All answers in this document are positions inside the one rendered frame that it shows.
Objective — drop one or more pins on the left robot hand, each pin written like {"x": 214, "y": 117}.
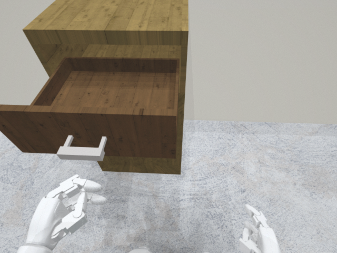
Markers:
{"x": 45, "y": 229}

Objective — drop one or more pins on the drawer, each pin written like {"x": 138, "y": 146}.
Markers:
{"x": 131, "y": 101}

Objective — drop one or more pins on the right robot hand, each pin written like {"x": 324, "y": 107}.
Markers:
{"x": 263, "y": 240}

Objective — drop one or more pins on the handle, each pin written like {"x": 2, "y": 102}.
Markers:
{"x": 81, "y": 153}

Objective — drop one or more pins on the cabinet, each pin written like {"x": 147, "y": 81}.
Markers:
{"x": 117, "y": 28}

